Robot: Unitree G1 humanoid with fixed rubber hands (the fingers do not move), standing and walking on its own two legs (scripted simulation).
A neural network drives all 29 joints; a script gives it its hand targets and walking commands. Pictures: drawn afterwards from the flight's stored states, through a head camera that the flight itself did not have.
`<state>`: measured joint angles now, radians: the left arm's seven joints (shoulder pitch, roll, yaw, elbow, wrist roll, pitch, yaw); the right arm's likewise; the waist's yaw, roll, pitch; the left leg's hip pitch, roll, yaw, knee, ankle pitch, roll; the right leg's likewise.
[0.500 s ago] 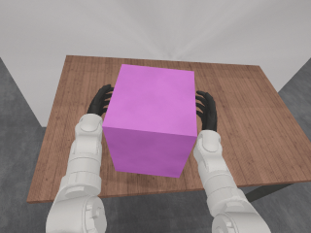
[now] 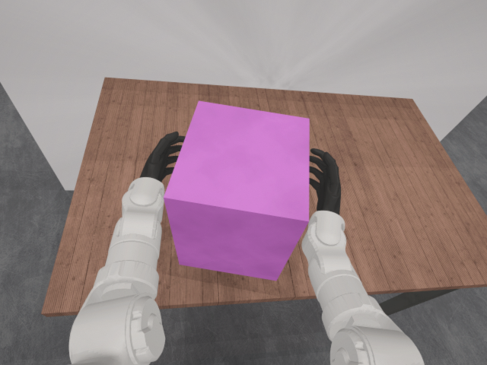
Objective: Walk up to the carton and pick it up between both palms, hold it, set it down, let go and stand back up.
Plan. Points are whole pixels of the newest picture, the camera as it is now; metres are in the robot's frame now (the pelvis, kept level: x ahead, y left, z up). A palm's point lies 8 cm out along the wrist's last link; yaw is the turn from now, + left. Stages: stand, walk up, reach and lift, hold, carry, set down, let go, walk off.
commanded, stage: set down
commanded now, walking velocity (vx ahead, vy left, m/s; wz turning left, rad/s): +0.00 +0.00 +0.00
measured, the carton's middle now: (240, 196) +0.41 -0.02 -0.02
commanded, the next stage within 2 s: none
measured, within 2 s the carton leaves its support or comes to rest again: neither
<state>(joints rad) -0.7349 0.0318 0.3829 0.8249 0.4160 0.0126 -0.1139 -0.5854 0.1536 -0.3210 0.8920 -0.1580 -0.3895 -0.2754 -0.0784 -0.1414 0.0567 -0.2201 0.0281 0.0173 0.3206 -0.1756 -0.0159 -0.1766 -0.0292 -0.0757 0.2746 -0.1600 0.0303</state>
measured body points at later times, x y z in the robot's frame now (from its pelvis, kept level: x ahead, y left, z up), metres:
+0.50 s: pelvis -0.01 +0.00 +0.00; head +0.06 +0.06 +0.44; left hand +0.43 +0.13 +0.03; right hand +0.37 -0.16 +0.05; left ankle -0.01 +0.12 -0.75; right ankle -0.02 -0.13 -0.75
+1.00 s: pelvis -0.01 +0.00 +0.00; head +0.07 +0.06 +0.44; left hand +0.43 +0.13 +0.03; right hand +0.36 -0.16 +0.04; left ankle -0.01 +0.12 -0.75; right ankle -0.02 -0.13 -0.75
